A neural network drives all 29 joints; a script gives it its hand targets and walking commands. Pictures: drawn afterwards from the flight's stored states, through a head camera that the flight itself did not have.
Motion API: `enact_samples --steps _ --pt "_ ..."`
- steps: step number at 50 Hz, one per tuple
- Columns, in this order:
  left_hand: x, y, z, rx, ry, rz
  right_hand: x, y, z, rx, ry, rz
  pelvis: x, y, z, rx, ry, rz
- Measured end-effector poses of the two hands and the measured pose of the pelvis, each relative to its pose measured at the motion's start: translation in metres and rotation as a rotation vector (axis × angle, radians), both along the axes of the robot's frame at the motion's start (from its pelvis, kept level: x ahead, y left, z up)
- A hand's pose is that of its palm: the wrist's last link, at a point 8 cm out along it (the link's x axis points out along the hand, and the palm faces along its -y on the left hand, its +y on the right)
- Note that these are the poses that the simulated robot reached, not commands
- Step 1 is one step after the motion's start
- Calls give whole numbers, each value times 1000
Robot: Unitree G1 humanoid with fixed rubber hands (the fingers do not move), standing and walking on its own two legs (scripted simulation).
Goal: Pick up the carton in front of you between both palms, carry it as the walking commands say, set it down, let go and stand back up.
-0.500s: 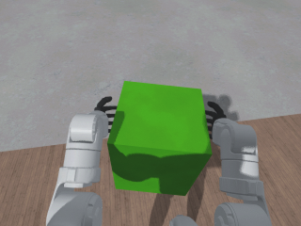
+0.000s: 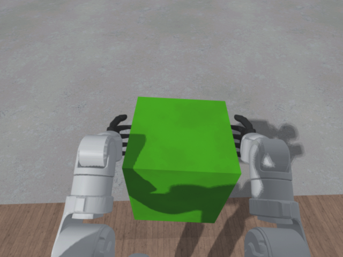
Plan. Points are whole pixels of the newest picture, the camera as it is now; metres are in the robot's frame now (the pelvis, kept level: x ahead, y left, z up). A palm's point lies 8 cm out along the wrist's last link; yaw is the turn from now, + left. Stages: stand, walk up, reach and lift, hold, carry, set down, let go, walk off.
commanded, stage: carry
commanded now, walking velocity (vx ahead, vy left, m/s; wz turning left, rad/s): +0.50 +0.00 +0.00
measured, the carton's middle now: (177, 162) +0.35 +0.02 +0.01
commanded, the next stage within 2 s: none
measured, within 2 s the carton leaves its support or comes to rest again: neither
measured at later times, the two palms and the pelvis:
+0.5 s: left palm (143, 69) +0.68 +0.16 +0.06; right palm (232, 78) +0.65 -0.13 +0.06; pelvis +0.32 +0.04 -0.03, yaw -3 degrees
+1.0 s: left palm (157, 30) +0.98 +0.15 +0.05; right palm (226, 31) +0.99 -0.14 +0.05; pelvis +0.63 +0.00 -0.05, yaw +0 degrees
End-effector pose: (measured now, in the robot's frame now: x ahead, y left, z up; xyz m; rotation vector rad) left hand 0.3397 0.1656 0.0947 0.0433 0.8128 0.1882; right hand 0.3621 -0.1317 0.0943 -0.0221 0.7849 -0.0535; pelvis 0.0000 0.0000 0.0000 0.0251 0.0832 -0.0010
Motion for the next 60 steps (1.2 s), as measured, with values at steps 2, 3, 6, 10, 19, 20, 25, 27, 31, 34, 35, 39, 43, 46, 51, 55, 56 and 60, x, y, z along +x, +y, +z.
enact_samples --steps 2,3,6,10,19,20,25,27,31,34,35,39,43,46,51,55,56,60 --pt "21 1 0 -4 -1 11 22 1 -1 5 0 2 20 -2 3 6 3 -2" --pt "33 2 2 -6 -6 14 33 1 -1 9 -5 -1 31 -2 4 7 5 -3" --pt "72 1 9 -14 -39 15 68 0 4 24 -36 -23 66 0 7 10 11 -8" --pt "132 0 21 -21 -97 -2 119 -1 15 33 -93 -55 118 6 5 4 21 -23" --pt "278 9 -6 -37 -115 -81 244 8 -4 -30 -113 -99 257 29 -39 -28 6 -45" --pt "290 8 -14 -33 -91 -97 253 7 -10 -40 -90 -105 266 32 -39 -28 7 -42" --pt "338 -3 -38 -26 20 -149 287 -3 -35 -40 23 -153 316 43 -31 -48 5 -42" --pt "358 -5 -42 -33 27 -153 305 -5 -37 -38 30 -165 335 45 -27 -54 6 -41" --pt "402 -5 -39 -51 -8 -135 353 -5 -30 -29 -5 -174 378 44 -23 -60 8 -39" --pt "437 -3 -31 -60 -49 -111 395 -4 -20 -20 -46 -166 415 40 -22 -63 11 -33" --pt "450 -3 -28 -62 -65 -104 410 -4 -16 -18 -61 -161 428 39 -22 -62 13 -30" --pt "507 -6 -15 -62 -128 -84 472 -7 -3 -17 -123 -140 484 28 -28 -52 18 -19" --pt "569 -16 -14 -43 -145 -79 537 -18 -7 -19 -140 -120 551 15 -46 -33 8 0" --pt "607 -19 -24 -1 -113 -59 585 -21 -24 -6 -108 -81 593 8 -56 -41 5 8" --pt "645 -10 -43 2 -13 -10 640 -11 -42 -12 -10 -22 640 -4 -46 -17 4 12" --pt "684 -4 -41 -1 -12 18 684 -5 -42 1 -7 -9 680 -6 -38 0 8 7" --pt "695 -3 -38 -4 -19 22 694 -5 -41 6 -13 -12 690 -6 -36 3 9 6" --pt "747 -2 -26 -21 -66 26 739 -4 -31 22 -58 -41 739 0 -33 11 15 -2"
